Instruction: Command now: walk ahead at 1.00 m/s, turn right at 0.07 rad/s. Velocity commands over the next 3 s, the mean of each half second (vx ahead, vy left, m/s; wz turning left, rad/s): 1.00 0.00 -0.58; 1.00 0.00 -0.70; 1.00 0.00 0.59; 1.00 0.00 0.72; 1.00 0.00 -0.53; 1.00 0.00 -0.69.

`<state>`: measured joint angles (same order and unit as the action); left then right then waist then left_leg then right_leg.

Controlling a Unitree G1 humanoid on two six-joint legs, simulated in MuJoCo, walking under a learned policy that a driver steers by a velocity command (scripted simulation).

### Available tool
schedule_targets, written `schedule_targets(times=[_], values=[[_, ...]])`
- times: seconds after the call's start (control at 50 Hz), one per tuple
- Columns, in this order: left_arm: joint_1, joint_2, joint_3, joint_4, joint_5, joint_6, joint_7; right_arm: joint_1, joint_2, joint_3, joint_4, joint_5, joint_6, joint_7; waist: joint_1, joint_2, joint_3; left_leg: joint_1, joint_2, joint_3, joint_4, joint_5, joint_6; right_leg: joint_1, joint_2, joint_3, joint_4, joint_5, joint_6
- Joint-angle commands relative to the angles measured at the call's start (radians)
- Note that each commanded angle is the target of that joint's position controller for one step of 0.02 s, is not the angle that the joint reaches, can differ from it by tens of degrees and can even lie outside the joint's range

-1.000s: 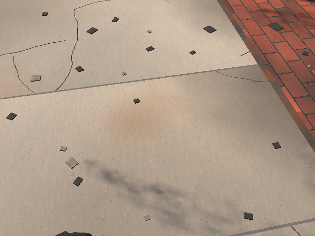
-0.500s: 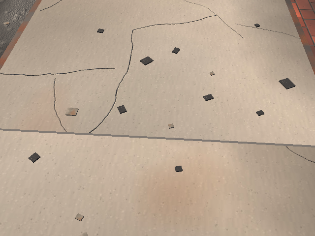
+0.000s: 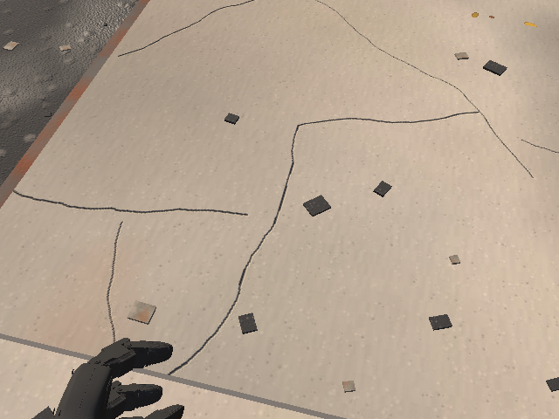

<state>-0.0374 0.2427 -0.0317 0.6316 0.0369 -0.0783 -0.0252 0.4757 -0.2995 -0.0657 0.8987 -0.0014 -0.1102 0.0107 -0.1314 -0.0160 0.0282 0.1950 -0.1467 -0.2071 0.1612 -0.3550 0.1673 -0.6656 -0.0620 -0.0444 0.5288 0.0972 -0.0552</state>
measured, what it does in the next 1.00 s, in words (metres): walks ahead, turning right: right foot, then left foot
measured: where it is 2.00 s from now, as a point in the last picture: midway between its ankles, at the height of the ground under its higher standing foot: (407, 67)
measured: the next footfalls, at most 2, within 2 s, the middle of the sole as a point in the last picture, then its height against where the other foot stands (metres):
right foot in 0.06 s outside the picture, level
left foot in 0.48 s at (235, 327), level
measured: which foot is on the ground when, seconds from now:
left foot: down 0.00-0.08, up 0.10-0.46, down 0.48-0.92, up 0.94-1.00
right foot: up 0.00-0.04, down 0.06-0.48, up 0.50-0.90, down 0.92-1.00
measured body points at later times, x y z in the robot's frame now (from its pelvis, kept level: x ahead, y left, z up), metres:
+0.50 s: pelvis +0.48 -0.06 -0.01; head +0.51 -0.06 +0.44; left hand +0.50 +0.24 -0.13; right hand +0.70 -0.32 -0.04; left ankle +0.65 +0.04 -0.73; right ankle +0.24 -0.11 -0.70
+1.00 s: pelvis +0.86 -0.28 -0.02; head +0.88 -0.29 +0.43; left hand +1.17 -0.21 -0.11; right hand +0.69 -0.47 -0.15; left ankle +0.79 -0.02 -0.58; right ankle +0.89 -0.35 -0.72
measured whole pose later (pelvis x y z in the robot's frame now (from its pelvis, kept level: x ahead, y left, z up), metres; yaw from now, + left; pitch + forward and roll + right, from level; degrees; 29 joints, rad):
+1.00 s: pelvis +0.86 -0.28 -0.02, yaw -41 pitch +0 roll +0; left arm 0.13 0.29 0.03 0.71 0.05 -0.03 -0.03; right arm 0.41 -0.24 -0.01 0.84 0.00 -0.07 0.00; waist -0.07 -0.01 0.04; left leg -0.19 0.07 0.01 1.35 -0.36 0.04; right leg -0.47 0.09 -0.11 0.73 -0.27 -0.14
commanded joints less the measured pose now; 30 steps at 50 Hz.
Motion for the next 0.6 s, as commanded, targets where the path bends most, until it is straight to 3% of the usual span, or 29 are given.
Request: schedule_targets(times=[0.02,0.04,0.06,0.08,0.1,0.12,0.14,0.16,0.18,0.22,0.26,0.3,0.34,0.4,0.44,0.46,0.48,0.5,0.52,0.54,0.56,0.58,0.6], values=[[0.125,0.172,0.066,-0.015,-0.013,-0.017,0.012,0.029,-0.193,-0.038,-0.014,-0.036,-0.003,-0.026,0.132,0.139,-0.103,-0.016,0.261,0.032,0.282,1.313,-0.035,0.328,0.122,-0.063,-0.026,-0.114,-0.07],[0.352,0.201,0.085,0.056,-0.024,-0.013,0.022,-0.034,-0.208,-0.042,-0.025,-0.053,0.009,-0.034,0.254,0.142,-0.197,-0.047,0.257,0.079,0.513,1.358,-0.043,0.51,0.129,-0.065,-0.033,-0.15,-0.089],[0.575,0.239,0.106,0.117,-0.02,-0.002,0.038,-0.104,-0.189,-0.037,-0.047,-0.061,0.015,-0.038,0.37,0.109,-0.28,-0.243,0.227,0.114,0.837,1.175,-0.049,0.764,0.047,0.023,0.039,-0.28,-0.127],[0.616,0.336,0.135,0.135,0.01,0.004,0.037,-0.016,-0.046,-0.003,-0.096,-0.019,0.006,-0.022,0.269,-0.23,-0.36,-0.677,0.059,0.178,1.311,0.306,-0.126,1.068,-0.202,0.536,0.026,-0.438,-0.296],[0.551,0.277,0.136,0.143,-0.016,0.016,0.012,-0.01,-0.074,0.009,-0.11,-0.019,-0.018,-0.012,0.237,-0.252,-0.374,-0.913,0.009,0.118,1.394,-0.055,-0.122,1.113,-0.253,0.96,-0.216,-0.559,-0.364],[0.439,0.225,0.132,0.119,-0.015,0.014,0.005,-0.125,-0.085,0.019,-0.138,-0.025,-0.023,-0.014,0.214,-0.112,-0.196,-1.004,0.108,0.07,1.363,0.042,-0.113,0.981,-0.233,0.833,-0.25,-0.593,-0.347],[0.434,0.173,0.124,0.132,-0.022,0.013,0.0,-0.217,-0.101,0.024,-0.161,-0.043,-0.03,-0.009,0.214,0.033,-0.131,-0.971,0.144,0.079,1.278,0.079,-0.116,0.842,-0.195,0.722,-0.262,-0.519,-0.314],[0.446,0.141,0.116,0.153,-0.019,0.011,0.004,-0.264,-0.084,0.031,-0.185,-0.056,-0.027,-0.004,0.184,0.08,-0.057,-0.935,0.172,0.088,1.193,0.083,-0.121,0.707,-0.146,0.632,-0.28,-0.44,-0.282],[0.455,0.118,0.106,0.175,-0.022,0.007,0.011,-0.283,-0.068,0.038,-0.215,-0.073,-0.014,0.001,0.143,0.072,-0.014,-0.897,0.186,0.094,1.13,0.067,-0.138,0.595,-0.097,0.574,-0.299,-0.386,-0.262],[0.469,0.145,0.11,0.19,-0.032,-0.007,0.014,-0.276,-0.044,0.053,-0.243,-0.086,0.013,0.01,0.102,0.01,0.014,-0.879,0.21,0.114,1.025,0.018,-0.162,0.492,-0.053,0.524,-0.332,-0.348,-0.263],[0.461,0.171,0.118,0.178,-0.033,-0.015,0.014,-0.376,-0.043,0.067,-0.298,-0.076,0.023,0.018,0.106,-0.005,0.064,-0.844,0.227,0.159,0.854,0.072,-0.189,0.352,-0.025,0.473,-0.394,-0.313,-0.266],[0.447,0.182,0.129,0.162,-0.034,-0.017,0.012,-0.497,-0.026,0.085,-0.346,-0.051,0.019,0.032,0.133,-0.025,0.094,-0.709,0.211,0.197,0.621,0.256,-0.207,0.234,0.028,0.412,-0.433,-0.249,-0.226],[0.472,0.207,0.141,0.162,-0.048,-0.019,0.003,-0.538,-0.013,0.091,-0.357,-0.035,0.019,0.034,0.168,-0.038,0.062,-0.565,0.175,0.219,0.5,0.431,-0.205,0.227,0.036,0.397,-0.43,-0.093,-0.184],[0.524,0.223,0.151,0.17,-0.054,-0.012,0.006,-0.558,-0.049,0.08,-0.368,-0.034,0.016,0.017,0.198,-0.043,0.019,-0.544,0.152,0.2,0.384,0.428,-0.19,0.426,0.013,0.425,-0.324,0.082,-0.142],[0.532,0.252,0.157,0.173,-0.045,-0.007,0.014,-0.456,-0.101,0.054,-0.342,-0.034,0.008,-0.003,0.15,-0.03,-0.076,-0.407,0.109,0.203,0.33,0.283,-0.169,0.523,0.015,0.421,-0.112,0.313,-0.105],[0.505,0.273,0.162,0.168,-0.045,-0.008,0.011,-0.317,-0.131,0.037,-0.309,-0.036,0.001,-0.015,0.069,-0.013,-0.164,-0.229,0.129,0.195,0.324,0.245,-0.154,0.484,0.053,0.391,0.087,0.331,-0.083],[0.472,0.233,0.152,0.147,-0.046,-0.018,0.006,-0.12,-0.193,0.011,-0.282,-0.051,-0.005,-0.037,-0.022,0.019,-0.28,0.013,0.273,0.067,0.343,0.054,-0.121,0.338,0.089,0.356,0.357,0.152,-0.071],[0.507,0.074,0.113,0.107,-0.073,-0.024,0.014,0.005,-0.267,-0.015,-0.266,-0.09,0.001,-0.051,-0.02,0.24,-0.425,0.277,0.585,-0.347,0.265,-0.277,-0.054,0.062,0.179,0.236,0.681,-0.513,-0.057],[0.526,0.111,0.101,0.065,-0.073,-0.01,0.018,-0.04,-0.286,-0.03,-0.255,-0.067,0.014,-0.042,0.037,0.376,-0.476,0.261,0.659,-0.683,0.14,-0.413,0.014,-0.087,0.137,0.167,0.853,-0.568,-0.064],[0.425,0.156,0.108,0.087,-0.046,0.008,0.022,-0.132,-0.167,-0.012,-0.271,-0.061,0.02,-0.037,0.032,0.199,-0.289,0.12,0.586,-0.52,0.127,-0.426,-0.003,-0.16,0.063,0.141,0.872,-0.462,-0.066],[0.354,0.153,0.108,0.082,-0.027,0.016,0.01,-0.162,-0.102,0.003,-0.259,-0.055,0.018,-0.031,0.032,0.097,-0.168,-0.008,0.536,-0.337,0.127,-0.234,-0.02,-0.156,0.034,0.127,0.825,-0.407,-0.059],[0.315,0.138,0.108,0.076,-0.018,0.025,-0.004,-0.162,-0.084,0.007,-0.239,-0.06,0.016,-0.029,0.049,0.066,-0.105,-0.099,0.497,-0.216,0.107,-0.061,-0.038,-0.135,0.01,0.122,0.797,-0.395,-0.05],[0.296,0.115,0.105,0.06,-0.005,0.039,-0.018,-0.143,-0.073,0.012,-0.209,-0.054,0.01,-0.029,0.073,0.09,-0.061,-0.162,0.468,-0.118,0.09,0.043,-0.047,-0.128,-0.01,0.121,0.783,-0.398,-0.043]])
